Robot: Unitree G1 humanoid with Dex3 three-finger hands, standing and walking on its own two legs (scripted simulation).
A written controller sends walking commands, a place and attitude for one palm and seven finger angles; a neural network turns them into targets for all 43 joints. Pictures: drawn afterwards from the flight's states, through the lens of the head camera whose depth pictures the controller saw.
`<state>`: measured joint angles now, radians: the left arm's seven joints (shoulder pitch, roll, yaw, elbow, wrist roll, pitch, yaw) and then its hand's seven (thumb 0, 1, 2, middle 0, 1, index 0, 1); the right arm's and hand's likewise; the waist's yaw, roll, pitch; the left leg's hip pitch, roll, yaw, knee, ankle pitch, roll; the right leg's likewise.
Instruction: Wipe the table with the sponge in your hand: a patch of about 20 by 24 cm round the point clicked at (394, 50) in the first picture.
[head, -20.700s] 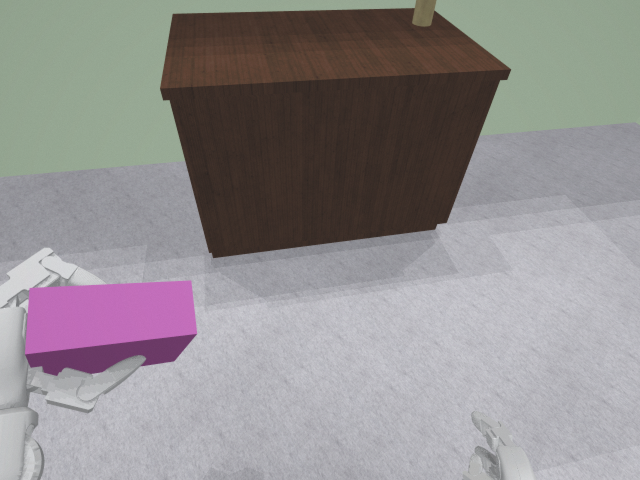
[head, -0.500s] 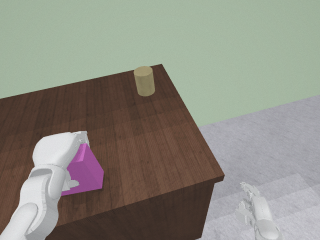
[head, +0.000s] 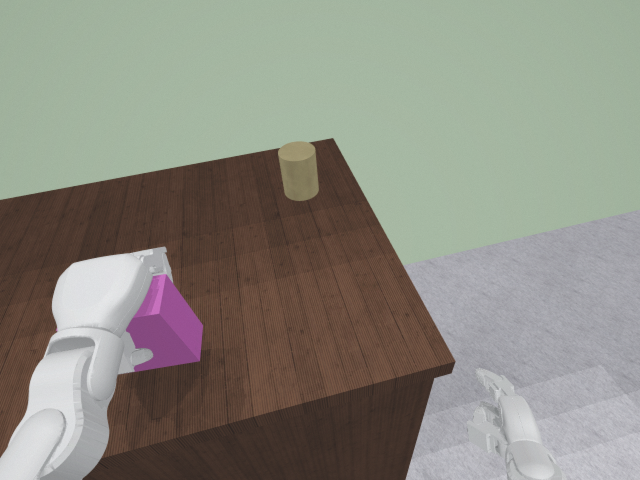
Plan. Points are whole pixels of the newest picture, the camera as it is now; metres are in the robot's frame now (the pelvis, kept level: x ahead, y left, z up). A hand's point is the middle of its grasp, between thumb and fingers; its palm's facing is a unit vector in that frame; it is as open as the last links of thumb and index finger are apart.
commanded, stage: move the sponge above the wiping area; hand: left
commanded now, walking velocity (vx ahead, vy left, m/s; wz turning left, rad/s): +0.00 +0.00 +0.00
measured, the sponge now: (147, 335) +0.23 +0.28 +0.07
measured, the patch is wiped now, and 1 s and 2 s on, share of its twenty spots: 0.00 0.00 0.00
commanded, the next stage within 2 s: lower the sponge onto the table in 1.12 s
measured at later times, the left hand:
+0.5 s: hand (116, 303) +0.22 +0.28 +0.15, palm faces +0.18 -0.04 -0.98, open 9.6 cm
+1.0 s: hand (114, 289) +0.24 +0.29 +0.15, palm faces +0.18 -0.06 -0.98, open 9.6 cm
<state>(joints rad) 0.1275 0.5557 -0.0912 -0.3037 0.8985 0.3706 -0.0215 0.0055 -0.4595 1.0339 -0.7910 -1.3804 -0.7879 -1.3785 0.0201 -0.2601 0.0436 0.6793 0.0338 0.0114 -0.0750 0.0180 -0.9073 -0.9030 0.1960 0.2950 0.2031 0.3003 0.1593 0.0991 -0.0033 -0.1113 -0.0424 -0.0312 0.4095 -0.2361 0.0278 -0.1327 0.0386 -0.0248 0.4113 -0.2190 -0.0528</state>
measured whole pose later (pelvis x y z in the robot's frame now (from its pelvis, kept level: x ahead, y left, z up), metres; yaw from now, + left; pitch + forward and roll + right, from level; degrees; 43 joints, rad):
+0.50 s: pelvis -0.01 -0.01 +0.00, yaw -1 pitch -4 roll +0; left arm 0.11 0.56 -0.03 -0.28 0.86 0.43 0.00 0.01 -0.46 1.04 -0.79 -1.38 -0.79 -1.38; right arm 0.02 -0.26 0.05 0.69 0.05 0.03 -0.06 0.02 -0.91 -0.90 0.20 0.30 0.20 0.30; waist 0.15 0.11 -0.01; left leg -0.11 -0.03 -0.03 0.40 -0.23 0.02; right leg -0.13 0.05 -0.02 0.41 -0.21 -0.06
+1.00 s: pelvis -0.01 -0.01 +0.00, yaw -1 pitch -3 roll +1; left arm 0.04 0.55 0.02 -0.19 0.83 0.48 -0.02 0.01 -0.46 1.04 -0.79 -1.38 -0.78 -1.38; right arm 0.00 -0.26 0.05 0.69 0.06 0.02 -0.06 0.02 -0.91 -0.90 0.20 0.30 0.20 0.30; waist 0.12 0.12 -0.01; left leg -0.13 -0.03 -0.02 0.40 -0.22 0.01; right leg -0.16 0.06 -0.02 0.42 -0.20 -0.07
